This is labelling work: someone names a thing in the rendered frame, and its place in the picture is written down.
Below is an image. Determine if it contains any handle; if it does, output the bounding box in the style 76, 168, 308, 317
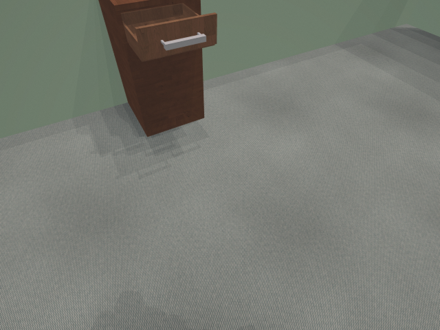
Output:
161, 32, 206, 51

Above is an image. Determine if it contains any cabinet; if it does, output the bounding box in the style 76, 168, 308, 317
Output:
99, 0, 204, 137

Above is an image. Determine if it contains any drawer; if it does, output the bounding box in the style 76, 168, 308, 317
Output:
121, 3, 217, 62

